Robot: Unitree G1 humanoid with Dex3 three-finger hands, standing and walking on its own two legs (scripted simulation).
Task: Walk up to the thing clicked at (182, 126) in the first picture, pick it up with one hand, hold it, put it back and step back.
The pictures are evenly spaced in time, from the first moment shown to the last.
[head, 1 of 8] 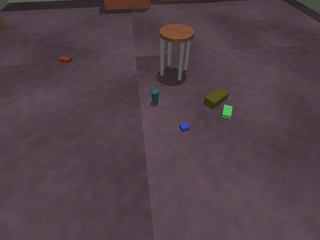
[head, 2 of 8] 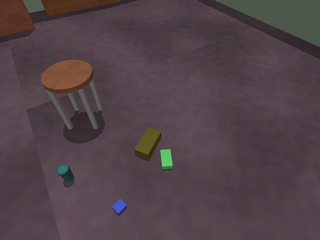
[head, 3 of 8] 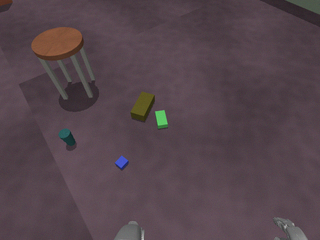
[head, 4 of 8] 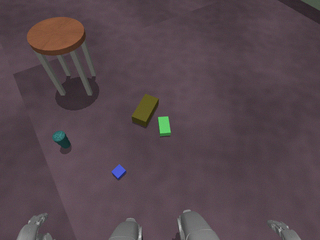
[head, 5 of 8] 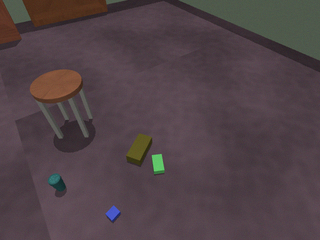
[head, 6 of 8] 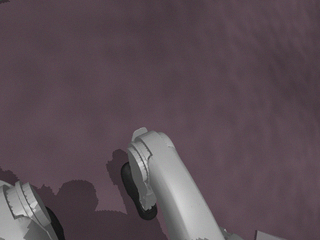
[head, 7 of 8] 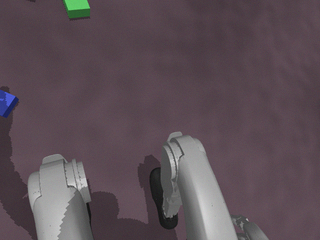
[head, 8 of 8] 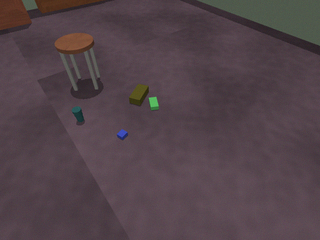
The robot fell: no
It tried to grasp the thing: yes
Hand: left
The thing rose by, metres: 0.66
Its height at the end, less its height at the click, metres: +0.00
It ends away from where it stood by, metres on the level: 0.02
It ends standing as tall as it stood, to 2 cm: yes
